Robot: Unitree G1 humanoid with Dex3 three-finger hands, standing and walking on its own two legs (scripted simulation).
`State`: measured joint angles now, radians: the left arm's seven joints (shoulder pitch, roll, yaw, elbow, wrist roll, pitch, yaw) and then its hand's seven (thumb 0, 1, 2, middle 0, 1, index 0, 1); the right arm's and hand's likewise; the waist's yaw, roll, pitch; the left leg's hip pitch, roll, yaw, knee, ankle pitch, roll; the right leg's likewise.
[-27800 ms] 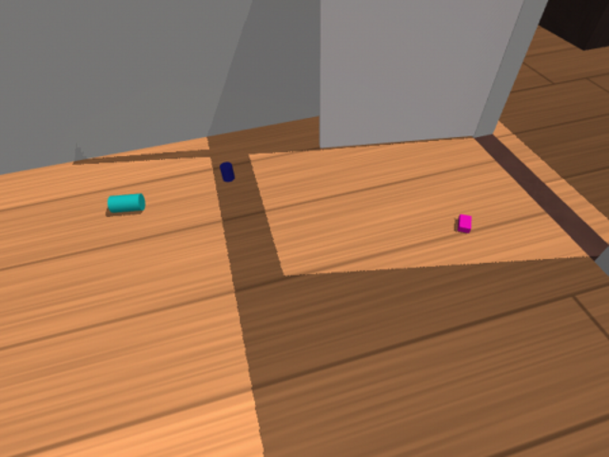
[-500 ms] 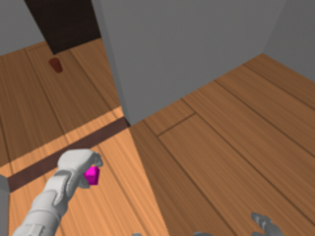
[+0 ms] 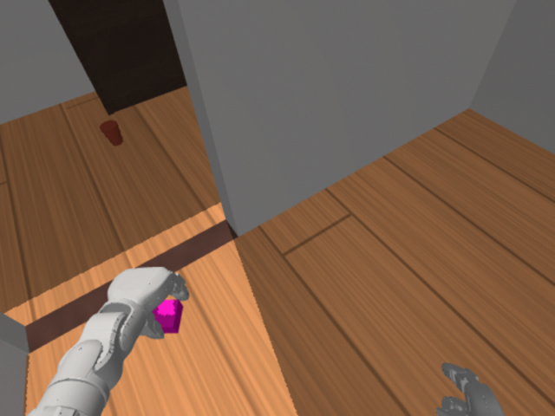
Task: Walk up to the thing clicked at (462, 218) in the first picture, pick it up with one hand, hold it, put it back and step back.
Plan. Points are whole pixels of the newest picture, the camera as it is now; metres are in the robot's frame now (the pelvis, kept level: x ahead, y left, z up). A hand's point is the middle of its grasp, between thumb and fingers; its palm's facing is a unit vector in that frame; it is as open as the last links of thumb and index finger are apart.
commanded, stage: hold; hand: left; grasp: from above
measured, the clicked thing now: (156, 316) +0.31 +0.23 -0.09
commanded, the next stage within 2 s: crouch in 1.24 s
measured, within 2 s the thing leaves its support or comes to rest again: neither
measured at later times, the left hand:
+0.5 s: hand (148, 323) +0.28 +0.21 -0.02, palm faces -0.46 -0.01 -0.89, open 7.4 cm
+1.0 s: hand (144, 325) +0.27 +0.21 -0.01, palm faces -0.46 -0.01 -0.89, open 7.4 cm
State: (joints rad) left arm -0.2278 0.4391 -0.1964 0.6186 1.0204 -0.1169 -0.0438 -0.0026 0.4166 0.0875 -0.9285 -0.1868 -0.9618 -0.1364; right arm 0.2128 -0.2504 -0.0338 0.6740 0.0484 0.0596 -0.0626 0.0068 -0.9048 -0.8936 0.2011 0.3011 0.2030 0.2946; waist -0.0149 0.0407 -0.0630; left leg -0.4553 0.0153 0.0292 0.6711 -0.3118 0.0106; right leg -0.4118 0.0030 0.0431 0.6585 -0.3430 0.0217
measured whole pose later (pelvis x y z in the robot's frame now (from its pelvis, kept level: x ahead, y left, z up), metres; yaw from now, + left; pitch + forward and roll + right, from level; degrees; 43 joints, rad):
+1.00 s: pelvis -0.01 +0.00 +0.02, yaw +0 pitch +0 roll +0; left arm -0.19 0.45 -0.21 0.54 0.98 -0.12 -0.10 0.00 0.43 0.02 -0.97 -0.14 -1.00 -0.08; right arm 0.17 -0.25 -0.01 0.65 0.07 0.10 -0.09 0.01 -0.91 -0.90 0.20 0.30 0.20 0.29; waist 0.00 0.05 0.00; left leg -0.28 0.01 0.04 0.50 -0.21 0.01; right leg -0.25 0.00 0.05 0.51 -0.25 0.02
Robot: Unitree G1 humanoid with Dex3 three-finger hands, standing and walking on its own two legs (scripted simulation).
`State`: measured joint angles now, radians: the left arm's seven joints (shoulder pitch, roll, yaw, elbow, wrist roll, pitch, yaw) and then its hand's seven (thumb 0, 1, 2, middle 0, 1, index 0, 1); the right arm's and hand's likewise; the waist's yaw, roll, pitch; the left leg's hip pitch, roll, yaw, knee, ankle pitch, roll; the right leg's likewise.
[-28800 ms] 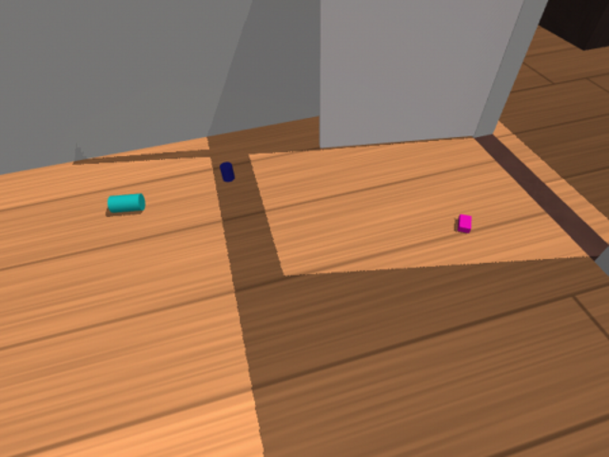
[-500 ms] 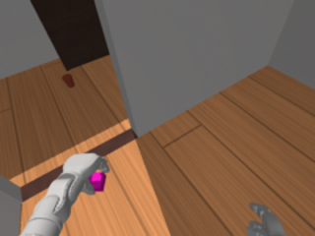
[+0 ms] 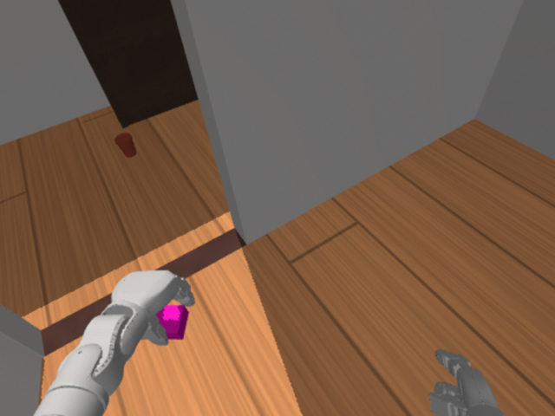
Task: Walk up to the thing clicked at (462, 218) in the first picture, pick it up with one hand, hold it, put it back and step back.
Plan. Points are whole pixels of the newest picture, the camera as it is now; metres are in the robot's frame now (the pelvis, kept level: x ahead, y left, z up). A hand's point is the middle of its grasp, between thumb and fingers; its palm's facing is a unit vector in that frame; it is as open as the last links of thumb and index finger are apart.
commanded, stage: hold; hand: left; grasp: from above
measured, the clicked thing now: (161, 322) +0.30 +0.23 -0.07
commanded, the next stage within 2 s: crouch in 0.24 s
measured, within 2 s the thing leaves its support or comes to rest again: neither
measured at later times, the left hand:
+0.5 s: hand (155, 318) +0.29 +0.22 -0.04, palm faces -0.47 -0.02 -0.88, open 7.4 cm
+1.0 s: hand (181, 340) +0.33 +0.24 -0.23, palm faces -0.42 +0.07 -0.90, open 7.3 cm
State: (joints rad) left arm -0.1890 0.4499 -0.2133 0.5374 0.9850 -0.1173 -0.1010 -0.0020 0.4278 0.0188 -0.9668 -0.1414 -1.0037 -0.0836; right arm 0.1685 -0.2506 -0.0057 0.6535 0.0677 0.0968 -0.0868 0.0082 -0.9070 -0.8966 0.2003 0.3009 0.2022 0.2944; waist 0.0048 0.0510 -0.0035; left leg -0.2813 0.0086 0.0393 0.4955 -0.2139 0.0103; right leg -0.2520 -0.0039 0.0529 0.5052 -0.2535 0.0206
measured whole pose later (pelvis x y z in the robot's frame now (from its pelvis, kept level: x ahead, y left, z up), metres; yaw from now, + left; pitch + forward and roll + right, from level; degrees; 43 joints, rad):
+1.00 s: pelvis -0.03 +0.00 -0.13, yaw +1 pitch +23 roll -3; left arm -0.52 0.45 -0.12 1.07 1.24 -0.21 0.32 -0.01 0.43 0.00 -0.99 -0.09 -1.02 -0.05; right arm 0.22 -0.27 -0.08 0.69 -0.02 0.09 -0.01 0.00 -0.91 -0.90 0.20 0.30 0.20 0.29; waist -0.08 0.03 -0.17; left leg -1.23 0.02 -0.02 1.32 -0.50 0.01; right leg -1.16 0.02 0.00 1.29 -0.54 0.03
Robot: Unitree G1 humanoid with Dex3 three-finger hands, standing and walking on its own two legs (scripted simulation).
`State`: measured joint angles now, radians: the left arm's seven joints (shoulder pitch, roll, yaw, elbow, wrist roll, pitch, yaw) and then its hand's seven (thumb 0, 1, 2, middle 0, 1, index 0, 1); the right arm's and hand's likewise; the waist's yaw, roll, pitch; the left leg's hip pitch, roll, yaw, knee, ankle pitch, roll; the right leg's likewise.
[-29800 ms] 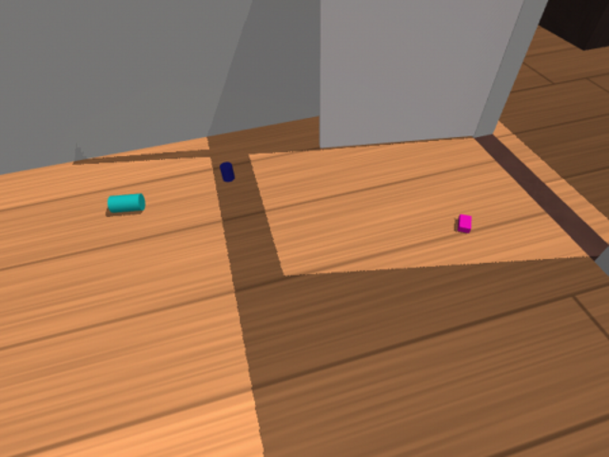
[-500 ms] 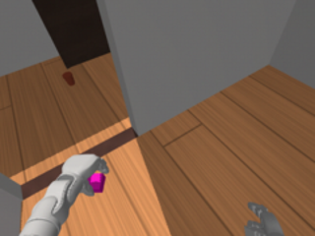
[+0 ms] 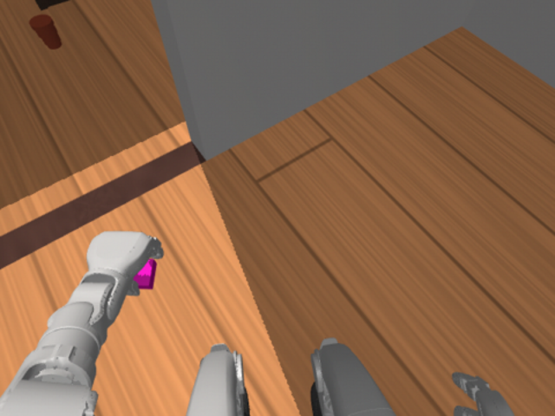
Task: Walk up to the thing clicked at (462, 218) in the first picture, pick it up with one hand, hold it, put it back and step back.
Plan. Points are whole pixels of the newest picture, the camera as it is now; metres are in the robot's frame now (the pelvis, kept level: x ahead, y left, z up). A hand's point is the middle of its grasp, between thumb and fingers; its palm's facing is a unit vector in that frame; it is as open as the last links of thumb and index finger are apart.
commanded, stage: crouch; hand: left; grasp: from above
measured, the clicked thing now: (130, 273) +0.38 +0.25 -0.15
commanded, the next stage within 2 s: lower in 1.34 s
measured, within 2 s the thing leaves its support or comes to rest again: neither
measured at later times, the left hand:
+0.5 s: hand (158, 286) +0.40 +0.25 -0.34, palm faces -0.46 +0.04 -0.89, open 7.3 cm
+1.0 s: hand (164, 288) +0.43 +0.26 -0.44, palm faces -0.48 +0.04 -0.88, open 7.3 cm
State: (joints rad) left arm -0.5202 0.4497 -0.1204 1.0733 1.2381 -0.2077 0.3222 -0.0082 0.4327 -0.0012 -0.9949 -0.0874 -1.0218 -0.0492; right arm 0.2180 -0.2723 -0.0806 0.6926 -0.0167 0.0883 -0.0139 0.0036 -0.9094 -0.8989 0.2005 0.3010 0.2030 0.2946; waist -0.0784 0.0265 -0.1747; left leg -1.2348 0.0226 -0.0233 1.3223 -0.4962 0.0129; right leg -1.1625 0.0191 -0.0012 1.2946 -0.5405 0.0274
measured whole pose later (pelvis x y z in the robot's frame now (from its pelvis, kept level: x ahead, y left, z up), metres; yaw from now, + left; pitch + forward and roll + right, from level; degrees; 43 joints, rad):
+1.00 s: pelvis -0.04 +0.00 -0.27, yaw -7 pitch +36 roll -9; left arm -0.89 0.77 0.10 1.36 1.35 -0.34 0.36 -0.01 0.42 0.00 -1.00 -0.09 -1.03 -0.05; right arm 0.14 -0.24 0.01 0.76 -0.14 -0.01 0.12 0.00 -0.92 -0.90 0.20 0.30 0.20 0.29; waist -0.19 -0.02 -0.08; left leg -2.24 0.03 -0.12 2.26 -0.66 0.02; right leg -2.12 0.06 -0.08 2.21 -0.73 0.04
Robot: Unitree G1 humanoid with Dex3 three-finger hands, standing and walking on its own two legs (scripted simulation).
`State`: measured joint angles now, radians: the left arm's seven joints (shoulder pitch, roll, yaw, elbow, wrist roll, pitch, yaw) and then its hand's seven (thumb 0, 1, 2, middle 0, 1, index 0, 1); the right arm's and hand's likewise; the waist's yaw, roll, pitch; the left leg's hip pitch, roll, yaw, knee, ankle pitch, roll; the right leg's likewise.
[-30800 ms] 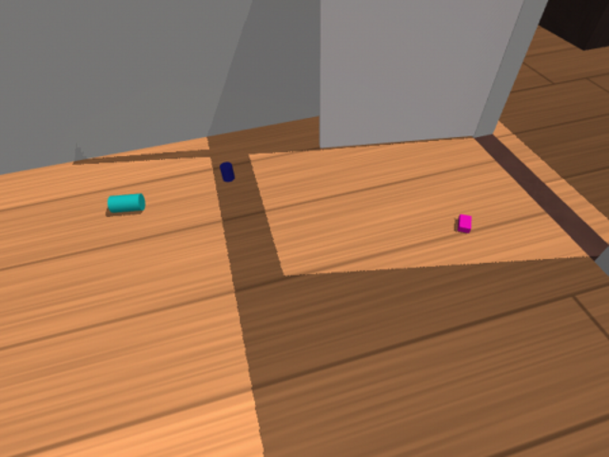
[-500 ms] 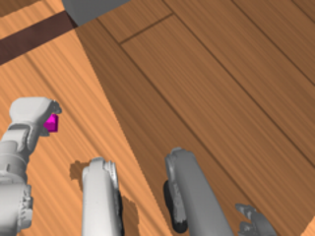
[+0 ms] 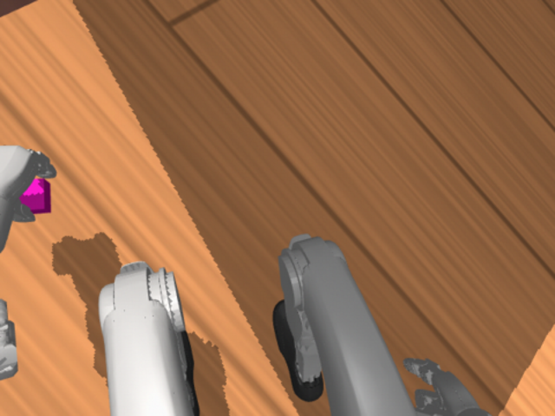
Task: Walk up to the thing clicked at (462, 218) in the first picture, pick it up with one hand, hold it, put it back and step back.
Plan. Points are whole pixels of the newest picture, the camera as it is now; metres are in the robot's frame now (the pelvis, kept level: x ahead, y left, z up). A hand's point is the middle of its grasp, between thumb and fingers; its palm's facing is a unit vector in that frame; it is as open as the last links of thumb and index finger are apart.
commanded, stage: crouch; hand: left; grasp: from above
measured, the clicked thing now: (17, 197) +0.44 +0.33 -0.21
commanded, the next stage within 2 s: lower in 0.34 s
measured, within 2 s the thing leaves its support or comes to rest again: rests again in 1.42 s
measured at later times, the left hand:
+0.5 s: hand (24, 199) +0.44 +0.33 -0.22, palm faces -0.47 -0.03 -0.88, open 7.4 cm
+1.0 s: hand (42, 204) +0.45 +0.32 -0.27, palm faces -0.47 -0.06 -0.88, open 7.4 cm
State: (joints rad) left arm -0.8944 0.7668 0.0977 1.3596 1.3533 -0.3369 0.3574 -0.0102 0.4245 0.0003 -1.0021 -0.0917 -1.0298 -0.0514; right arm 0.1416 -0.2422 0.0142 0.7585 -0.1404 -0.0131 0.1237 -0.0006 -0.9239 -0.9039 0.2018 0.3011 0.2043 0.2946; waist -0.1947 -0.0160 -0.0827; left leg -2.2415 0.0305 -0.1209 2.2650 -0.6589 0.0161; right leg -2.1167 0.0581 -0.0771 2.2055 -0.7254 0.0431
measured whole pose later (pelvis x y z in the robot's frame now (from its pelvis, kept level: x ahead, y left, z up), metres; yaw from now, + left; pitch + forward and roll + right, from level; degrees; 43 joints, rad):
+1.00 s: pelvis +0.00 -0.01 -0.07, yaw -5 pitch +30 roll -11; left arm -0.93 0.97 0.18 1.53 1.41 -0.41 0.48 -0.01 0.43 0.03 -0.95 -0.17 -0.98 -0.13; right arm 0.07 -0.27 0.16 0.74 -0.22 -0.03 0.14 0.00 -0.91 -0.90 0.20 0.30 0.20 0.30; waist -0.26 -0.11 0.06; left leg -2.38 0.04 -0.23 2.53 -0.69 -0.01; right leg -2.25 0.10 -0.16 2.42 -0.72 0.04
